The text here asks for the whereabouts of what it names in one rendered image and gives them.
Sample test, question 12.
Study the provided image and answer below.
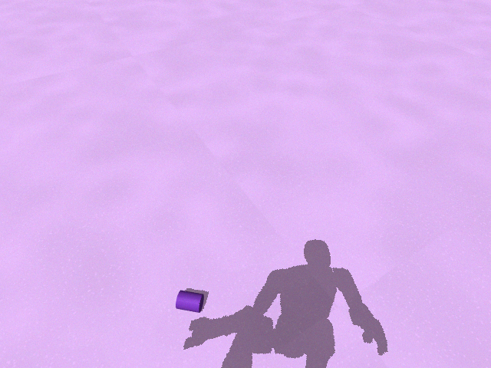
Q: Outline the can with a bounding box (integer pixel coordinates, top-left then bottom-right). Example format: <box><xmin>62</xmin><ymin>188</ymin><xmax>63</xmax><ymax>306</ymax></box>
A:
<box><xmin>176</xmin><ymin>291</ymin><xmax>204</xmax><ymax>313</ymax></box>

